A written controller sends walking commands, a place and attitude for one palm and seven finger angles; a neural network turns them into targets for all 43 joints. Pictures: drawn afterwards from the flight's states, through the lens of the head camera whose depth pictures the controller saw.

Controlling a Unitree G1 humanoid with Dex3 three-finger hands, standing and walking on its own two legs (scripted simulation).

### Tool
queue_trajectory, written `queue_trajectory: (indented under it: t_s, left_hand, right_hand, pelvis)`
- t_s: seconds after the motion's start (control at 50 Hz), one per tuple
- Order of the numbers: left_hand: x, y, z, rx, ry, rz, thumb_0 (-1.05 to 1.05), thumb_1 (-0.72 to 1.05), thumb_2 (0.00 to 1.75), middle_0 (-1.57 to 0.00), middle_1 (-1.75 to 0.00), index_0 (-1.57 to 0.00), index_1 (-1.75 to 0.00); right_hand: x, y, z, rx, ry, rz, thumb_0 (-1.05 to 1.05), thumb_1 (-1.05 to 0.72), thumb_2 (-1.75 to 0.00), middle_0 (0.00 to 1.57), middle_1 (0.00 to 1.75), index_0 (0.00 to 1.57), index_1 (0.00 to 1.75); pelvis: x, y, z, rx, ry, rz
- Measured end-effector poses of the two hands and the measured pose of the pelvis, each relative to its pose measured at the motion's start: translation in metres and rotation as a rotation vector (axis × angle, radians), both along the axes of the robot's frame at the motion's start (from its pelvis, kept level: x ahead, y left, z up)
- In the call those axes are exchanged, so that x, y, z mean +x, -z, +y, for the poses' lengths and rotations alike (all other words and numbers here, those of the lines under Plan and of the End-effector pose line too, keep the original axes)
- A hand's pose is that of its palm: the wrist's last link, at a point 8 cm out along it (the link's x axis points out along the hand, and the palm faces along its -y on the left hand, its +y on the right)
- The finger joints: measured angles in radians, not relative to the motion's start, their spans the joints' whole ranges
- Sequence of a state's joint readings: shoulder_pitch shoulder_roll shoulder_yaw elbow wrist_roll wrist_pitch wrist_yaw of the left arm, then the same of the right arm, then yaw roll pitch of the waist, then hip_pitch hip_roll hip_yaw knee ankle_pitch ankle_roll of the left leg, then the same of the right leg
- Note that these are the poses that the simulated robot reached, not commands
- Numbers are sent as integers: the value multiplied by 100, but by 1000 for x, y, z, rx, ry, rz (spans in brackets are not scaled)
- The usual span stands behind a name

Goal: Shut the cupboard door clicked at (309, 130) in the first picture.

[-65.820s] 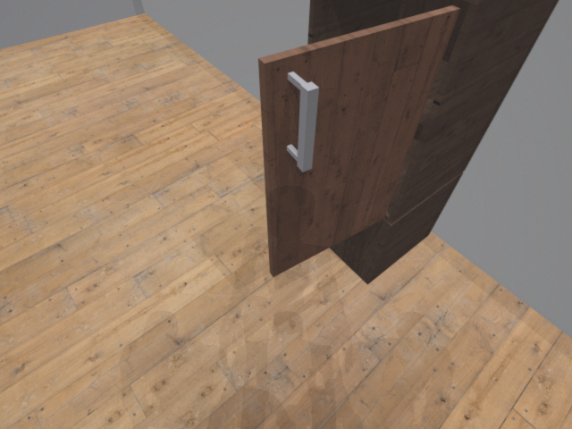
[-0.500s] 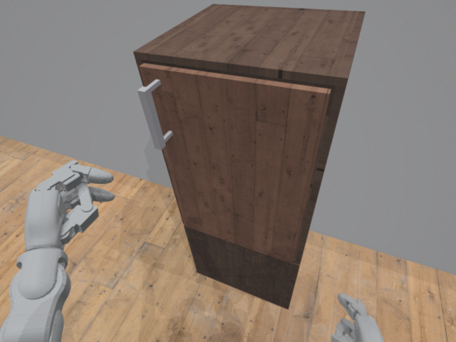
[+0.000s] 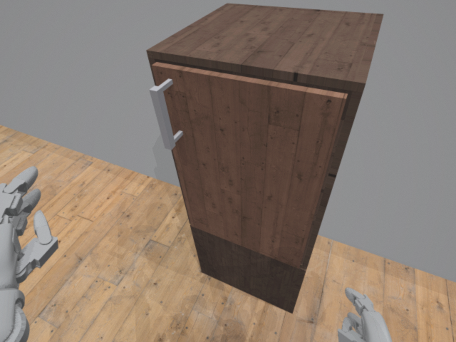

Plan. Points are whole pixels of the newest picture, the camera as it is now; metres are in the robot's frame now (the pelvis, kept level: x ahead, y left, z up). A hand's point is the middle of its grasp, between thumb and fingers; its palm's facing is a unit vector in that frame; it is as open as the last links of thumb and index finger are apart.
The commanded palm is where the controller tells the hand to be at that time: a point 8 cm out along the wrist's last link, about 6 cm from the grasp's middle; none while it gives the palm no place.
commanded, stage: draw the hand back to the body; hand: left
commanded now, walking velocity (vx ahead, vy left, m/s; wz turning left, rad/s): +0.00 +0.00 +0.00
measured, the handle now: (168, 115) +0.53 +0.22 +0.14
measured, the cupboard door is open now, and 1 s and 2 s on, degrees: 0 0 0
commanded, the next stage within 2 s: step back with the hand held close in 0.18 s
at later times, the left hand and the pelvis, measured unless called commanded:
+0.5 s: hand (61, 242) +0.20 +0.27 +0.14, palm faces +0.39 -0.80 -0.45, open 7.5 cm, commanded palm +0.14 +0.31 +0.17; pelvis -0.01 +0.01 +0.00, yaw -1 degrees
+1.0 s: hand out of the picture +0.08 +0.30 +0.16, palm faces +0.50 -0.75 -0.43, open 7.5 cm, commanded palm +0.02 +0.33 +0.17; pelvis -0.10 +0.02 -0.02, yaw +3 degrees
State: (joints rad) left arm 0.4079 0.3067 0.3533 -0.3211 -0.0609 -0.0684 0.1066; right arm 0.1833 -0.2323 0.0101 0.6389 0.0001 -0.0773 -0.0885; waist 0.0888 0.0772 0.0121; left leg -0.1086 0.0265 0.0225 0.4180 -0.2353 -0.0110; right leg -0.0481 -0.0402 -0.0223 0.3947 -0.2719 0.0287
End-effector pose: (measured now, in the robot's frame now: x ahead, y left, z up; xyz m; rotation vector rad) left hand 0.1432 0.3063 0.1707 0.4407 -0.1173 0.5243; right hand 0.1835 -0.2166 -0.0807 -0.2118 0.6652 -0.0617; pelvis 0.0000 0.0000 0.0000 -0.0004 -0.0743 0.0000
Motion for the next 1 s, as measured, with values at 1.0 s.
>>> queue_trajectory:
  t_s: [1.0]
  left_hand:
    - [-108, -2, 24, 144, 73, -114, 2, 88, 90, -21, -30, -21, -30]
  right_hand:
    - [-136, 14, 10, -49, 76, 80, 2, -90, -90, 20, 30, 20, 30]
  pelvis:
    - [-104, 20, 24, -32, -52, 44]
